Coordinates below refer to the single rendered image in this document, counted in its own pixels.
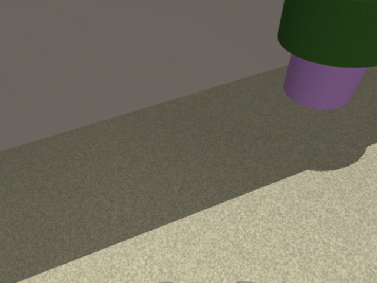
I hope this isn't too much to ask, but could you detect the potted plant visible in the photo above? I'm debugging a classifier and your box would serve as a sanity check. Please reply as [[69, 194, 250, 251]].
[[277, 0, 377, 110]]

